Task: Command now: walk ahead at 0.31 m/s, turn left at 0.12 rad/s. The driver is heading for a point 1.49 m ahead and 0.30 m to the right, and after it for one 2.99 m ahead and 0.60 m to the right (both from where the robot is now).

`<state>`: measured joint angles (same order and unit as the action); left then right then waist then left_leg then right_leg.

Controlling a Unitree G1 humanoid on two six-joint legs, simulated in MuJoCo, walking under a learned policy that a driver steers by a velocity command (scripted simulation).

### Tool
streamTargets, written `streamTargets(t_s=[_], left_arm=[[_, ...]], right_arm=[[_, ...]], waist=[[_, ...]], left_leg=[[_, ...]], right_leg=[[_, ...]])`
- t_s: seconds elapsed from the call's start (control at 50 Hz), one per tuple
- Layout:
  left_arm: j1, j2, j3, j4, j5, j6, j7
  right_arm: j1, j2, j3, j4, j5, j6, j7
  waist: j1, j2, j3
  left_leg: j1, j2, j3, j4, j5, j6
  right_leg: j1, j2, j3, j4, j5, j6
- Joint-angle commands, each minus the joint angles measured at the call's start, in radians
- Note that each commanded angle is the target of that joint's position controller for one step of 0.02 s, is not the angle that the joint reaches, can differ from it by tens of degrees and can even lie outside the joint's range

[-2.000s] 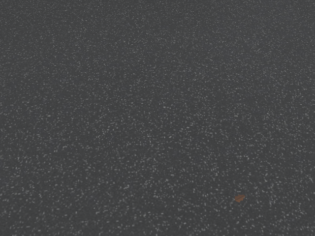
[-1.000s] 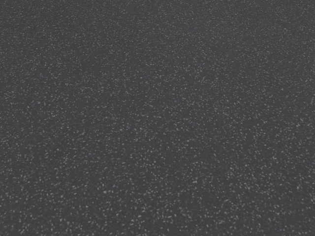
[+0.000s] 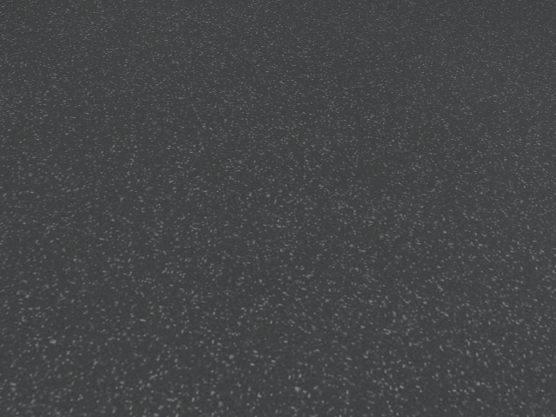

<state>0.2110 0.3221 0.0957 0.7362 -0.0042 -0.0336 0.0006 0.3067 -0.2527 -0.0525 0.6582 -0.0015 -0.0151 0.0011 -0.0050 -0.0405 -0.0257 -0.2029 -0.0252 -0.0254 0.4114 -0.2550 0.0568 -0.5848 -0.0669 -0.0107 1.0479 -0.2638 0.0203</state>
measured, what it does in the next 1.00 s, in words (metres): walks ahead, turning right: right foot, then left foot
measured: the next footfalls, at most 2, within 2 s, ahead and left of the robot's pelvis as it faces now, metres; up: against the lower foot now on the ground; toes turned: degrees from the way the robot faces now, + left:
right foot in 0.38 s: +0.30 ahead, -0.18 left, +0.00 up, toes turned -12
left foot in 0.84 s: +0.41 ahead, +0.02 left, +0.00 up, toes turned -22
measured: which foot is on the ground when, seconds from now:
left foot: down 0.00-0.38, up 0.40-0.82, down 0.84-1.00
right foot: up 0.00-0.36, down 0.38-1.00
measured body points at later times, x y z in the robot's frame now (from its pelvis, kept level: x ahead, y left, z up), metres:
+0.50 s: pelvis +0.19 -0.08 -0.02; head +0.25 -0.10 +0.42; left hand +0.43 +0.15 -0.11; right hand +0.23 -0.38 -0.14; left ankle +0.10 +0.08 -0.64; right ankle +0.26 -0.17 -0.75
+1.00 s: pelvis +0.31 -0.08 -0.01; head +0.32 -0.07 +0.44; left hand +0.53 +0.11 -0.12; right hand +0.36 -0.37 -0.10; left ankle +0.37 +0.04 -0.75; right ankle +0.26 -0.18 -0.75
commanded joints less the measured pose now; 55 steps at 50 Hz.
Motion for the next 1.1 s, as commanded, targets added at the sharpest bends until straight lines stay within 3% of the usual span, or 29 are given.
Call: streamTargets(t_s=[0.02,0.14,0.26,0.3,0.34,0.36,0.38,0.4,0.42,0.44,0.46,0.48,0.52,0.56,0.6,0.66,0.76,0.8,0.82,0.84,0.86,0.88,0.9,0.92,0.96,1.02,1.1], left_arm=[[-0.079,0.068,0.011,-0.061,-0.004,-0.035,-0.009],[-0.137,0.038,-0.011,-0.074,-0.02,-0.031,-0.026],[-0.211,0.016,-0.032,-0.123,-0.022,-0.038,-0.057],[-0.208,0.018,-0.032,-0.138,-0.014,-0.043,-0.069],[-0.102,0.069,-0.006,-0.13,-0.003,-0.043,-0.07],[0.039,0.114,0.019,-0.095,-0.002,-0.043,-0.063],[0.158,0.175,0.042,-0.08,-0.004,-0.038,-0.046],[0.168,0.299,0.055,-0.097,0.004,-0.034,-0.03],[0.204,0.232,0.036,-0.13,0.003,-0.031,-0.029],[0.146,0.186,0.024,-0.132,0.005,-0.027,-0.03],[0.089,0.152,0.015,-0.133,-0.01,-0.022,-0.026],[0.036,0.13,0.008,-0.146,-0.015,-0.014,-0.021],[-0.03,0.13,0.004,-0.162,0.008,-0.005,-0.015],[-0.057,0.14,0.008,-0.159,0.012,-0.008,-0.011],[-0.058,0.141,0.007,-0.148,0.008,-0.005,-0.002],[-0.061,0.127,-0.001,-0.134,0.001,0.013,0.011],[-0.054,0.11,-0.015,-0.116,0.012,0.034,0.008],[-0.053,0.092,-0.026,-0.108,0.012,0.037,0.002],[-0.064,0.075,-0.034,-0.105,0.007,0.038,0.001],[-0.046,0.052,-0.044,-0.097,0.005,0.036,0.002],[-0.002,0.025,-0.054,-0.095,0.023,0.027,0.002],[0.096,0.017,-0.052,-0.083,0.028,0.016,-0.003],[0.065,0.029,-0.053,-0.083,0.031,0.016,-0.002],[0.017,0.051,-0.047,-0.087,0.028,0.023,-0.001],[-0.029,0.062,-0.04,-0.086,0.025,0.044,0.001],[-0.03,0.043,-0.042,-0.087,0.017,0.047,-0.001],[-0.028,0.024,-0.042,-0.077,0.013,0.035,-0.002]], right_arm=[[-0.016,-0.153,-0.039,-0.048,-0.008,-0.043,-0.012],[0.033,-0.182,-0.048,0.013,-0.005,-0.062,-0.008],[0.064,-0.189,-0.057,0.068,0.009,-0.056,-0.005],[0.034,-0.199,-0.059,0.07,0.012,-0.045,-0.011],[0.007,-0.232,-0.067,0.06,0.017,-0.031,-0.027],[-0.002,-0.222,-0.061,0.053,0.02,-0.025,-0.034],[0.017,-0.193,-0.048,0.037,0.008,-0.034,-0.038],[0.144,-0.058,-0.004,-0.008,-0.043,-0.054,-0.023],[0.119,-0.141,-0.009,0.016,-0.023,-0.076,-0.009],[0.013,-0.194,-0.025,-0.011,0.019,-0.08,-0.003],[-0.036,-0.185,-0.018,-0.028,0.017,-0.079,-0.01],[-0.063,-0.185,-0.02,-0.028,0.0,-0.069,-0.021],[-0.035,-0.19,-0.027,-0.027,-0.008,-0.037,-0.03],[0.007,-0.155,-0.018,-0.011,-0.014,-0.021,-0.037],[0.005,-0.139,-0.013,-0.003,-0.019,-0.013,-0.046],[-0.044,-0.125,-0.008,-0.007,-0.014,-0.003,-0.046],[-0.142,-0.126,-0.012,-0.038,-0.002,-0.003,-0.035],[-0.146,-0.123,-0.014,-0.044,-0.003,-0.012,-0.029],[-0.126,-0.111,-0.014,-0.039,-0.004,-0.019,-0.025],[-0.113,-0.114,-0.013,-0.038,-0.013,-0.027,-0.022],[-0.1,-0.17,-0.023,-0.048,-0.027,-0.031,-0.027],[-0.143,-0.223,-0.034,-0.05,-0.03,-0.025,-0.032],[-0.149,-0.132,-0.016,-0.037,-0.025,-0.02,-0.029],[-0.163,-0.101,-0.007,-0.041,-0.02,-0.02,-0.022],[-0.169,-0.126,-0.014,-0.051,-0.013,-0.022,-0.015],[-0.137,-0.119,-0.014,-0.045,-0.014,-0.027,-0.018],[-0.138,-0.104,-0.013,-0.056,-0.009,-0.018,-0.024]], waist=[[-0.018,0.157,0.036],[-0.057,0.143,0.087],[-0.089,0.114,0.143],[-0.071,0.122,0.139],[-0.007,0.158,0.026],[0.065,0.137,-0.061],[0.12,0.073,-0.147],[0.015,-0.242,-0.29],[0.095,-0.149,-0.507],[0.107,-0.077,-0.384],[0.078,-0.008,-0.249],[0.051,0.039,-0.159],[-0.015,0.001,-0.094],[-0.042,-0.02,-0.09],[-0.04,-0.019,-0.115],[-0.019,-0.038,-0.136],[0.028,-0.078,-0.079],[0.024,-0.085,-0.07],[0.0,-0.079,-0.068],[-0.012,-0.062,-0.064],[0.01,0.018,-0.092],[0.098,0.195,-0.099],[0.073,0.235,-0.118],[0.053,0.209,-0.093],[0.018,0.154,-0.037],[0.006,0.108,-0.025],[-0.005,0.061,-0.041]], left_leg=[[0.153,0.236,-0.232,-0.269,-0.055,0.145],[0.181,0.272,-0.113,-0.305,0.059,0.143],[0.255,0.306,0.008,-0.281,0.174,0.124],[0.249,0.294,0.059,-0.2,0.404,0.096],[0.248,0.263,0.105,0.008,0.85,0.053],[0.198,0.217,0.145,0.202,0.924,0.014],[0.003,0.167,0.157,0.455,0.707,-0.045],[-0.414,-0.018,0.133,0.888,-0.307,-0.127],[-0.449,-0.047,-0.092,1.061,-0.428,-0.13],[-0.508,0.012,-0.109,1.059,-0.343,-0.112],[-0.53,0.053,-0.079,0.981,-0.263,-0.101],[-0.506,0.082,-0.067,0.916,-0.214,-0.104],[-0.378,0.09,-0.064,0.838,-0.167,-0.107],[-0.331,0.076,-0.046,0.746,-0.143,-0.128],[-0.33,0.066,-0.039,0.659,-0.086,-0.147],[-0.306,0.07,-0.044,0.541,0.024,-0.155],[-0.24,0.066,-0.046,0.34,0.026,-0.136],[-0.184,0.054,-0.036,0.235,-0.006,-0.117],[-0.115,0.047,-0.024,0.118,0.055,-0.101],[-0.025,0.066,-0.043,-0.007,0.202,-0.079],[0.076,0.182,-0.147,-0.01,0.414,-0.041],[0.127,0.277,-0.24,0.029,0.556,0.053],[0.053,0.285,-0.262,0.013,0.436,0.104],[0.014,0.225,-0.22,0.013,0.327,0.073],[0.005,0.139,-0.128,0.043,0.199,0.002],[0.014,0.106,-0.09,0.08,0.21,-0.024],[0.059,0.094,-0.079,0.114,0.277,-0.02]], right_leg=[[-0.215,-0.034,0.037,-0.074,0.172,0.005],[-0.203,-0.028,0.051,-0.275,0.272,0.013],[-0.199,-0.013,0.025,-0.4,0.237,-0.039],[-0.118,0.014,-0.018,-0.446,0.187,-0.065],[0.085,0.094,-0.084,-0.455,0.147,-0.094],[0.282,0.144,-0.099,-0.509,0.219,-0.12],[0.553,0.079,0.018,-0.525,0.409,-0.166],[0.94,-0.255,0.516,-0.484,0.74,-0.37],[0.989,-0.33,0.743,-0.59,0.684,-0.459],[0.9,-0.272,0.579,-0.608,0.655,-0.404],[0.752,-0.216,0.465,-0.622,0.607,-0.354],[0.601,-0.182,0.407,-0.649,0.595,-0.329],[0.375,-0.135,0.352,-0.712,0.583,-0.319],[0.291,-0.109,0.301,-0.721,0.658,-0.32],[0.292,-0.101,0.269,-0.706,0.7,-0.311],[0.296,-0.077,0.252,-0.696,0.549,-0.274],[0.298,-0.081,0.31,-0.689,0.27,-0.259],[0.319,-0.087,0.337,-0.643,0.295,-0.251],[0.316,-0.072,0.334,-0.612,0.301,-0.23],[0.296,-0.042,0.33,-0.591,0.268,-0.185],[0.26,0.011,0.293,-0.53,0.155,-0.124],[0.187,0.11,0.185,-0.481,-0.065,-0.074],[0.259,0.088,0.142,-0.497,-0.088,-0.036],[0.304,0.081,0.141,-0.526,-0.031,-0.027],[0.275,0.089,0.157,-0.542,0.057,-0.043],[0.281,0.072,0.182,-0.556,0.128,-0.068],[0.282,0.066,0.191,-0.552,0.179,-0.063]])
Keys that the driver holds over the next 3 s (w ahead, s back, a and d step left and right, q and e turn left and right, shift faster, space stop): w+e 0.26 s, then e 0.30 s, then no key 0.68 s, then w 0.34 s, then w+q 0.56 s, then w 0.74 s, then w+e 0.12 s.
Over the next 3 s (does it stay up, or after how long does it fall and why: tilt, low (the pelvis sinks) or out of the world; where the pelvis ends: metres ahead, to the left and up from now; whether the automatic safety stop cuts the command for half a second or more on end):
stays up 1.11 -0.19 -0.02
